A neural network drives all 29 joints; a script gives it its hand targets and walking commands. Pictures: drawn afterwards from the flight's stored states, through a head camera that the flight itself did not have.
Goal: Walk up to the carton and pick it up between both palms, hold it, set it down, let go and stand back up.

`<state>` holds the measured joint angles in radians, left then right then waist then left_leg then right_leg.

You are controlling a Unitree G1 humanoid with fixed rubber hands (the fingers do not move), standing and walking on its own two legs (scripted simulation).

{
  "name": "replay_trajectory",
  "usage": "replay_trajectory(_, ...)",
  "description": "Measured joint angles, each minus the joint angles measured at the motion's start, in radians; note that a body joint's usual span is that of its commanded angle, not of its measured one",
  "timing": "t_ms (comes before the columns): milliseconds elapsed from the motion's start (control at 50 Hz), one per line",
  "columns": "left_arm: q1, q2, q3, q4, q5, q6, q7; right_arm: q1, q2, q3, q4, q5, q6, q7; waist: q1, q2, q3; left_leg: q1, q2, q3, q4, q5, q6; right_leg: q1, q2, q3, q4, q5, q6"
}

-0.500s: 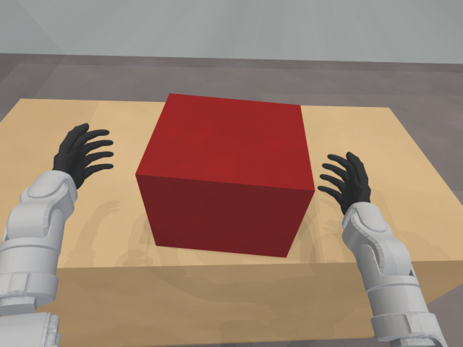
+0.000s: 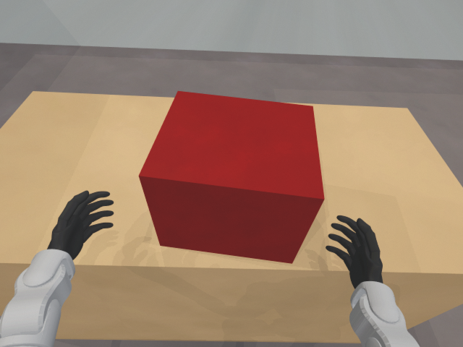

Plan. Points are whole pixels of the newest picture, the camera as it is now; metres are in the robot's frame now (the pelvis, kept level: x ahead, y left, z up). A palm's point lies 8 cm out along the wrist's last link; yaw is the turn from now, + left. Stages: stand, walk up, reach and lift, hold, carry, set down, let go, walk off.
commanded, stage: set down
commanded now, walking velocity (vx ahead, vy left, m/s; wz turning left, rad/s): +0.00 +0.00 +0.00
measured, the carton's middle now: (235, 177) +0.42 +0.05 +0.04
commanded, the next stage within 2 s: let go in 1.66 s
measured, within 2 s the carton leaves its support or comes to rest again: neither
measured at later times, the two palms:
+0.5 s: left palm (64, 292) +0.17 +0.29 +0.02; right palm (355, 307) +0.20 -0.16 +0.01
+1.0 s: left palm (88, 307) +0.16 +0.27 -0.03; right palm (363, 324) +0.19 -0.19 -0.04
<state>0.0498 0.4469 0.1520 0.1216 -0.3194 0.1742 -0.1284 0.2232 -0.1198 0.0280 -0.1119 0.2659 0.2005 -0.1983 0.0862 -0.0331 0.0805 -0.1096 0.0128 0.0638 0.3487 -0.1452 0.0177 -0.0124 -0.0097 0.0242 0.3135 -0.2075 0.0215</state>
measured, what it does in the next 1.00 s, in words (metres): stands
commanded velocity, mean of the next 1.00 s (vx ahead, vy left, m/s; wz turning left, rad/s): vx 0.00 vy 0.00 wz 0.00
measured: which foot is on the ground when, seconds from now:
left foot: down 0.00-1.00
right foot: down 0.00-1.00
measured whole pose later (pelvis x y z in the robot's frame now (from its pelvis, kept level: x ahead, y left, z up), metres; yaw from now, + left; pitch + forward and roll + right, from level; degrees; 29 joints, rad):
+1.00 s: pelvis +0.01 -0.01 +0.00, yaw +0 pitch -5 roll +0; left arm 0.30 0.37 0.03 0.35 -0.23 -0.11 -0.10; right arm 0.34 -0.12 0.07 0.34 0.15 -0.17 -0.10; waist 0.08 -0.02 0.08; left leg -0.10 0.02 0.05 0.36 -0.17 0.00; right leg -0.01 0.00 0.02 0.34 -0.25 0.01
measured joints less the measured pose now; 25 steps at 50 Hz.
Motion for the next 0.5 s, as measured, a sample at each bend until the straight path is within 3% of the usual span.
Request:
replay_trajectory(240,0.216,0.02,-0.049,-0.033,-0.031,-0.202,-0.017,0.206,0.03,0.048,-0.023,-0.032,-0.155,-0.002,0.02,0.003,0.014,-0.006,0.001,-0.01,0.022,-0.024,-0.006,-0.001,0.003,-0.005,0.017,-0.024,-0.005)
replay_trajectory(500,0.295,0.038,-0.085,0.013,-0.031,-0.31,-0.022,0.228,0.045,0.073,0.101,-0.043,-0.287,0.005,0.017,0.006,0.025,-0.02,-0.001,-0.023,0.052,-0.047,-0.007,-0.005,0.003,-0.012,0.035,-0.044,-0.005)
